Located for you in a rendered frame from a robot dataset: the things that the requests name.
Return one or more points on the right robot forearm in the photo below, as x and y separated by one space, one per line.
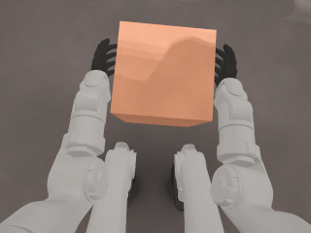
237 143

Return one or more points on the carton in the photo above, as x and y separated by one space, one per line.
164 74

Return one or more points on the left robot forearm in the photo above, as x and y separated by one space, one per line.
85 135

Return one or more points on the left robot thigh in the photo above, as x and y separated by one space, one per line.
108 215

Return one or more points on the right robot hand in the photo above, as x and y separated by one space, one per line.
228 64

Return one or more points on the right robot thigh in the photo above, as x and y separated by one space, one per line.
201 213

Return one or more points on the left robot upper arm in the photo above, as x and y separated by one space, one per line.
74 185

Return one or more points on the left robot hand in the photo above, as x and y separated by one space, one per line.
100 58

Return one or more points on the right robot upper arm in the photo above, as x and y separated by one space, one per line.
246 195

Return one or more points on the robot thigh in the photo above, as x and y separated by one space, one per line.
201 213
108 215

